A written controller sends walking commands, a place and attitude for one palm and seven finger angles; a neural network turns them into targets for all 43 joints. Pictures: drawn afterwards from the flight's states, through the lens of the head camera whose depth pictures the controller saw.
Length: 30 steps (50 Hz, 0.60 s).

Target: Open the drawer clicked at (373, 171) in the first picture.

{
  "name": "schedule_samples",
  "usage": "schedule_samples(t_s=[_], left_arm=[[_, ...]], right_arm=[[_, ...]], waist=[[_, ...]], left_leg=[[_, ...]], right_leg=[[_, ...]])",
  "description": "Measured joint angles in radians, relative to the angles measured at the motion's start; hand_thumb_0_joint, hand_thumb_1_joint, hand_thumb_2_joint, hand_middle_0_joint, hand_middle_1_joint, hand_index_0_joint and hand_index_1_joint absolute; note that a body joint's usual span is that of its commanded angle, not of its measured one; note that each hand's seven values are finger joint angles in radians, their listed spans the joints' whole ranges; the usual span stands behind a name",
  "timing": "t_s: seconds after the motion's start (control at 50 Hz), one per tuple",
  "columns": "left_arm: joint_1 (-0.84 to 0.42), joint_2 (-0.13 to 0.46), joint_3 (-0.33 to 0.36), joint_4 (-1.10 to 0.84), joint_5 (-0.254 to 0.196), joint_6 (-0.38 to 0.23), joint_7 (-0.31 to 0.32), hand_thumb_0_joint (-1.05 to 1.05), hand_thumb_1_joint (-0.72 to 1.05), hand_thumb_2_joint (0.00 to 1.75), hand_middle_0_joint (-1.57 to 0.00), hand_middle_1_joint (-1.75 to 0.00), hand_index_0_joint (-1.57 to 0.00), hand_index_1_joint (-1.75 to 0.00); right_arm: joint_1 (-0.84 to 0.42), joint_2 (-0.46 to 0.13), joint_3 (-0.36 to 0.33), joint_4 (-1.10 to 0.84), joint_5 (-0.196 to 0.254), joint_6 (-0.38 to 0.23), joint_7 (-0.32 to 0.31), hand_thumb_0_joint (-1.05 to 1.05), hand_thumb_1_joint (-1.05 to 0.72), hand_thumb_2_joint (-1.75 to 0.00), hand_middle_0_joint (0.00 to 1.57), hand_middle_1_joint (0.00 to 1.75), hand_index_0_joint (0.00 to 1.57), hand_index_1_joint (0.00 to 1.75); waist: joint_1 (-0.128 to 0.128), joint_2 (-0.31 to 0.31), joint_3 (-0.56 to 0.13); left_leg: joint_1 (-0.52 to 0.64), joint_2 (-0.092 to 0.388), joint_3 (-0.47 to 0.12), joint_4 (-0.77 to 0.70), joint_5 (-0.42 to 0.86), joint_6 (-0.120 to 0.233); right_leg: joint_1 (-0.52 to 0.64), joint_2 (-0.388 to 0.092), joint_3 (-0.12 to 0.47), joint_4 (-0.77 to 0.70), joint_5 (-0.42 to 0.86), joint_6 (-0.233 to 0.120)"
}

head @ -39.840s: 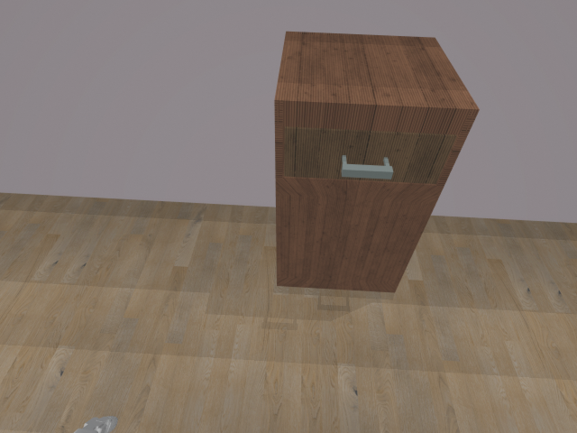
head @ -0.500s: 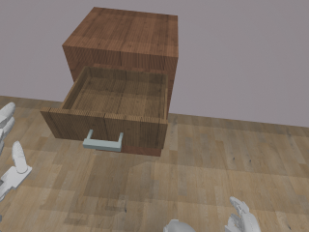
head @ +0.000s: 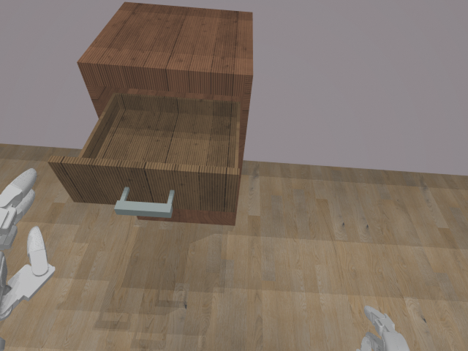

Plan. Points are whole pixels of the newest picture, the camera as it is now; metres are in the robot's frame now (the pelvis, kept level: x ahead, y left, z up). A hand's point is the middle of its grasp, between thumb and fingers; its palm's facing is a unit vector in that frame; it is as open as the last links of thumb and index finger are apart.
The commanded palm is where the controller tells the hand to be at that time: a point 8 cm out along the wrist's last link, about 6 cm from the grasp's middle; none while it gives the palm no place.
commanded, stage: let the arm hang, fingers relaxed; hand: left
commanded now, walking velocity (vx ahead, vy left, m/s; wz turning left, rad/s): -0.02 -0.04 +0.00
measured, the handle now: (146, 201) +0.46 +0.22 -0.10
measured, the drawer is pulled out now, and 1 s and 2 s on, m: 0.30 0.30 0.30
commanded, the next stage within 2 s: look to check the result in 1.20 s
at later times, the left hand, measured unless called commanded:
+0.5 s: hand out of the picture +0.02 +0.18 -0.17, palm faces +0.05 -0.98 -0.20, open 6.9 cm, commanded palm none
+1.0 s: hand out of the picture -0.01 +0.17 -0.17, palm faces +0.02 -0.98 -0.19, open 7.3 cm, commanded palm none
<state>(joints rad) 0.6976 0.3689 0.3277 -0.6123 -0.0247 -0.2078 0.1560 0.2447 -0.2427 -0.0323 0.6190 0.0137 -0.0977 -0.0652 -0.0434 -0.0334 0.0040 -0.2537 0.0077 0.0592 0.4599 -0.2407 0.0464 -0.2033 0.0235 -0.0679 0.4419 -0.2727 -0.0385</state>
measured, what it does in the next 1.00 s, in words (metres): stands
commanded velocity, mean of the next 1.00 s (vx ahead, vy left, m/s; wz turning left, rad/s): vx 0.00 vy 0.00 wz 0.00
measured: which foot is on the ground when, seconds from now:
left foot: down 0.00-1.00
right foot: down 0.00-1.00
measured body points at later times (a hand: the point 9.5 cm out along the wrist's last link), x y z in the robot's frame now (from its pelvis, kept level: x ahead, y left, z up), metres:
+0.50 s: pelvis +0.00 +0.00 +0.00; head +0.04 +0.02 +0.45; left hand +0.02 +0.24 -0.16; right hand +0.04 -0.24 -0.14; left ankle +0.00 +0.10 -0.74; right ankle +0.00 -0.11 -0.74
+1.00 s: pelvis +0.00 +0.01 +0.00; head +0.02 +0.00 +0.45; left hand -0.01 +0.22 -0.15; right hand -0.02 -0.19 -0.16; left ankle +0.00 +0.10 -0.74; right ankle +0.00 -0.11 -0.74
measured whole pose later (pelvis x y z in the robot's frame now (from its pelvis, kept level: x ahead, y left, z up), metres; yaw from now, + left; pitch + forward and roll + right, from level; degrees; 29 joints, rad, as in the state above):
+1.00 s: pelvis +0.00 +0.01 +0.00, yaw +1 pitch -2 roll +0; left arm 0.28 0.12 -0.02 1.11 0.02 0.01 0.05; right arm 0.31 -0.11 0.02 1.12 -0.01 0.01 -0.03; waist -0.01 0.02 0.07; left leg -0.15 -0.02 0.05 0.40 -0.22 0.04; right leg -0.15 -0.01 -0.04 0.41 -0.23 -0.01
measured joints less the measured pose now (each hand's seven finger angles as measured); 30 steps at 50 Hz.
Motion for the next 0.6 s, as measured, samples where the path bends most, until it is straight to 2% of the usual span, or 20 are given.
schedule_samples(t_s=[0.02, 0.1, 0.12, 0.14, 0.18, 0.2, 0.22, 0.26, 0.32, 0.38, 0.4, 0.48, 0.6], left_arm=[[-0.007, 0.013, 0.005, -0.016, -0.003, -0.002, 0.002, 0.01, 0.89, 0.9, -0.21, -0.3, -0.22, -0.3], [-0.02, 0.058, 0.05, -0.048, -0.008, 0.003, 0.007, 0.01, 0.89, 0.9, -0.22, -0.3, -0.22, -0.3], [-0.055, 0.06, 0.036, 0.003, 0.02, -0.004, -0.004, 0.01, 0.89, 0.9, -0.21, -0.3, -0.22, -0.3], [-0.124, 0.052, -0.003, 0.1, 0.043, 0.014, -0.028, 0.01, 0.89, 0.9, -0.21, -0.3, -0.21, -0.3], [-0.264, -0.002, -0.088, 0.354, 0.062, 0.1, -0.067, 0.0, 0.89, 0.9, -0.21, -0.3, -0.21, -0.3], [-0.321, -0.032, -0.121, 0.491, 0.065, 0.143, -0.08, 0.0, 0.9, 0.9, -0.2, -0.3, -0.21, -0.3], [-0.366, -0.059, -0.151, 0.626, 0.068, 0.178, -0.092, 0.0, 0.9, 0.9, -0.2, -0.3, -0.21, -0.3], [-0.418, -0.113, -0.213, 0.879, 0.071, 0.23, -0.111, 0.0, 0.9, 0.9, -0.2, -0.3, -0.2, -0.3], [-0.411, -0.164, -0.299, 1.145, 0.065, 0.273, -0.136, 0.0, 0.91, 0.9, -0.2, -0.3, -0.2, -0.29], [-0.386, -0.214, -0.343, 1.325, 0.053, 0.286, -0.142, 0.0, 0.91, 0.9, -0.2, -0.3, -0.2, -0.29], [-0.387, -0.22, -0.317, 1.358, 0.039, 0.275, -0.123, -0.01, 0.95, 0.9, -0.2, -0.3, -0.21, -0.3], [-0.388, -0.181, -0.306, 1.471, 0.042, 0.25, -0.12, -0.04, 1.01, 0.9, -0.21, -0.3, -0.21, -0.3], [-0.36, -0.164, -0.32, 1.618, 0.04, 0.244, -0.125, -0.02, 0.96, 0.9, -0.2, -0.3, -0.21, -0.3]], right_arm=[[-0.007, 0.0, -0.007, 0.0, -0.001, -0.006, -0.005, 0.01, -0.91, -0.9, 0.2, 0.3, 0.2, 0.3], [-0.038, 0.019, -0.007, -0.014, -0.001, -0.02, -0.001, 0.01, -0.91, -0.9, 0.2, 0.3, 0.19, 0.3], [-0.046, 0.017, -0.011, -0.001, -0.009, -0.038, 0.015, 0.01, -0.91, -0.9, 0.2, 0.3, 0.19, 0.3], [-0.054, 0.008, -0.017, 0.018, -0.016, -0.038, 0.032, 0.01, -0.91, -0.9, 0.2, 0.3, 0.19, 0.3], [-0.076, -0.006, -0.016, 0.061, -0.026, -0.005, 0.054, 0.01, -0.91, -0.9, 0.2, 0.3, 0.19, 0.3], [-0.085, -0.006, -0.009, 0.081, -0.029, 0.014, 0.06, 0.01, -0.91, -0.9, 0.2, 0.3, 0.19, 0.3], [-0.091, -0.001, 0.001, 0.099, -0.03, 0.032, 0.065, 0.01, -0.91, -0.9, 0.2, 0.3, 0.19, 0.3], [-0.09, 0.013, 0.019, 0.138, -0.025, 0.064, 0.072, 0.01, -0.91, -0.9, 0.2, 0.3, 0.2, 0.3], [-0.061, 0.053, 0.04, 0.185, -0.027, 0.102, 0.079, 0.01, -0.91, -0.9, 0.2, 0.3, 0.2, 0.3], [-0.03, 0.085, 0.053, 0.241, -0.032, 0.118, 0.078, 0.01, -0.91, -0.9, 0.2, 0.3, 0.2, 0.3], [-0.017, 0.092, 0.045, 0.257, -0.027, 0.115, 0.068, 0.0, -0.92, -0.9, 0.2, 0.3, 0.2, 0.3], [0.015, 0.068, 0.03, 0.328, -0.028, 0.115, 0.051, -0.01, -0.95, -0.9, 0.21, 0.3, 0.2, 0.3], [0.056, 0.036, 0.022, 0.409, -0.022, 0.119, 0.038, 0.0, -0.93, -0.9, 0.2, 0.3, 0.2, 0.3]], waist=[[0.001, -0.01, 0.012], [0.022, -0.04, 0.031], [0.024, -0.023, 0.021], [0.028, 0.001, 0.009], [0.032, 0.044, -0.011], [0.034, 0.055, -0.016], [0.035, 0.061, -0.016], [0.029, 0.084, -0.01], [0.016, 0.06, -0.002], [0.019, 0.019, 0.036], [0.024, 0.009, 0.049], [0.046, -0.005, 0.09], [0.047, 0.019, 0.096]], left_leg=[[0.005, -0.006, 0.0, -0.01, 0.029, -0.005], [0.005, -0.031, 0.025, 0.026, -0.016, -0.008], [-0.01, -0.031, 0.023, 0.04, -0.024, -0.006], [-0.028, -0.035, 0.016, 0.055, -0.028, -0.002], [-0.05, -0.048, 0.005, 0.079, -0.033, 0.004], [-0.056, -0.056, 0.004, 0.092, -0.038, 0.005], [-0.058, -0.061, 0.005, 0.111, -0.046, 0.004], [-0.05, -0.048, -0.009, 0.143, -0.068, -0.004], [-0.023, -0.041, -0.017, 0.137, -0.074, -0.013], [0.005, -0.031, -0.015, 0.104, -0.06, -0.017], [0.008, -0.026, -0.02, 0.091, -0.052, -0.019], [0.024, -0.014, -0.029, 0.037, -0.017, -0.024], [0.06, -0.013, -0.026, -0.009, 0.0, -0.02]], right_leg=[[-0.011, -0.008, -0.002, 0.033, -0.018, 0.004], [-0.053, -0.043, 0.012, 0.129, -0.097, 0.03], [-0.076, -0.047, 0.007, 0.164, -0.1, 0.032], [-0.101, -0.052, 0.01, 0.204, -0.116, 0.037], [-0.13, -0.063, 0.027, 0.229, -0.144, 0.046], [-0.129, -0.07, 0.035, 0.205, -0.124, 0.048], [-0.121, -0.075, 0.038, 0.177, -0.041, 0.047], [-0.103, -0.063, 0.024, 0.188, -0.026, 0.04], [-0.075, -0.056, 0.016, 0.189, -0.072, 0.028], [-0.048, -0.044, 0.019, 0.152, -0.055, 0.026], [-0.04, -0.039, 0.014, 0.13, -0.043, 0.024], [-0.008, -0.023, 0.005, 0.045, 0.007, 0.018], [0.034, -0.02, 0.008, -0.017, 0.034, 0.022]])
